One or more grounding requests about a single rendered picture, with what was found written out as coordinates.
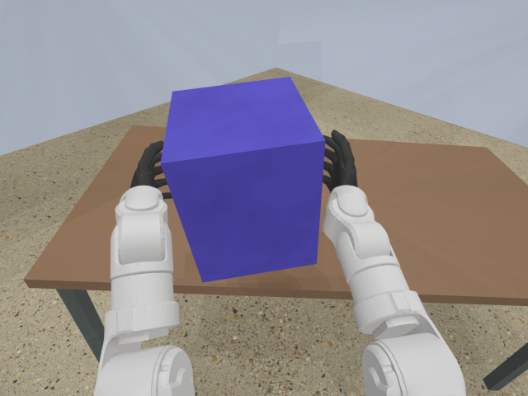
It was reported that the left robot upper arm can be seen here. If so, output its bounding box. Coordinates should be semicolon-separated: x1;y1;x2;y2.
95;345;195;396

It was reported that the robot left hand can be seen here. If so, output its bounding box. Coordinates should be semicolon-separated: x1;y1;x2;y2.
130;140;172;199

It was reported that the table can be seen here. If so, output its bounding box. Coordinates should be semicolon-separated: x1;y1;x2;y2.
23;125;528;391

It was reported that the robot right forearm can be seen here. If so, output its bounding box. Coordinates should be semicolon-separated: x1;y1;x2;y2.
323;185;466;394

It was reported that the robot left forearm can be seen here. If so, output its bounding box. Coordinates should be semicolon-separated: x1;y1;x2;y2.
94;186;180;396

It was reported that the right robot upper arm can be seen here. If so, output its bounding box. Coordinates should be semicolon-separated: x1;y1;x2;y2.
362;332;466;396

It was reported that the carton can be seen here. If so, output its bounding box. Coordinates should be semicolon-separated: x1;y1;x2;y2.
160;77;326;283

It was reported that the robot right hand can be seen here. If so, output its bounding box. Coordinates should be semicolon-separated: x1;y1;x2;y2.
323;130;358;193

